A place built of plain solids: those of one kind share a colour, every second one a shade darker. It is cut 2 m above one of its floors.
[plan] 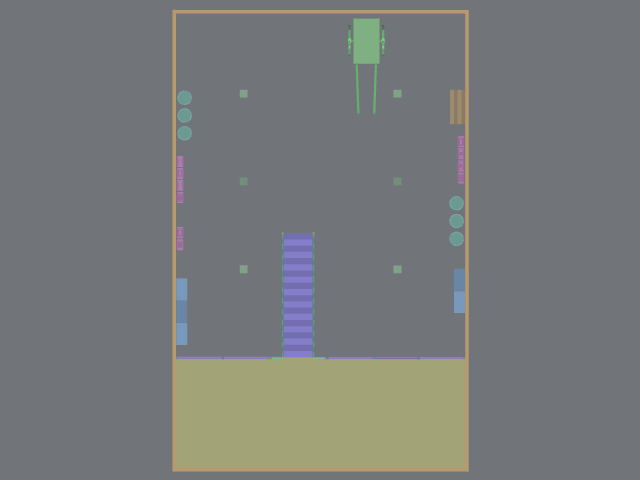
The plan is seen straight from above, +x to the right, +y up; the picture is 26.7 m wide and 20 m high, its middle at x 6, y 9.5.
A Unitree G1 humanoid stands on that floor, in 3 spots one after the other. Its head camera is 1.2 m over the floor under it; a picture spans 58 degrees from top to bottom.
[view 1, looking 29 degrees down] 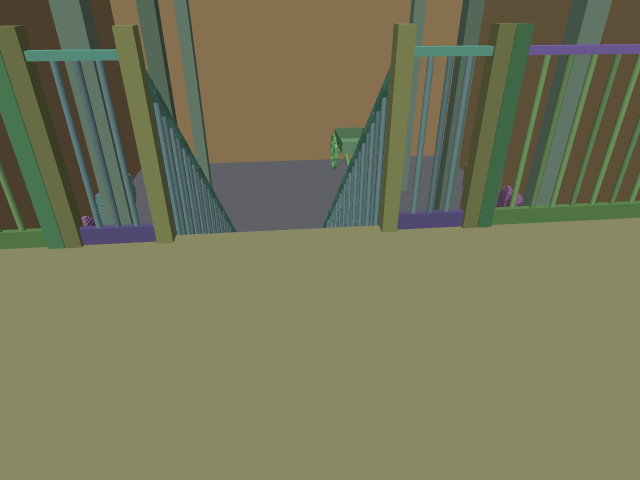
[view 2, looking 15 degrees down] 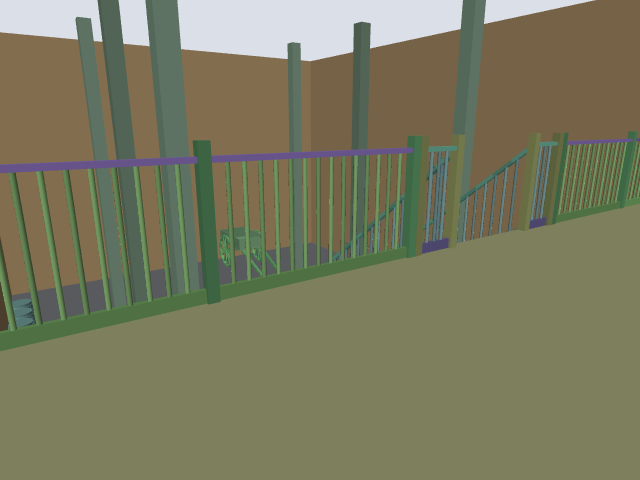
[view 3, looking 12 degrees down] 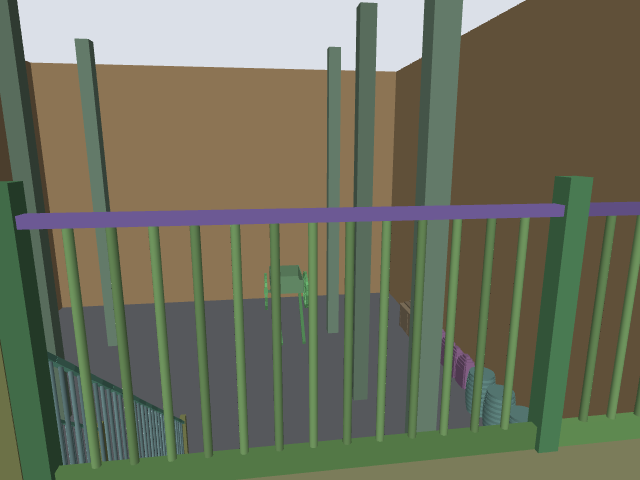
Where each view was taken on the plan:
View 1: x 5.09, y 2.32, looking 84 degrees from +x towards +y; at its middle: loft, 2.48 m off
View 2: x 1.00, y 1.81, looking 56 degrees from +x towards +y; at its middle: guard_bal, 3.43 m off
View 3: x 7.09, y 3.14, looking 82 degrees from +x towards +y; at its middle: wall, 16.31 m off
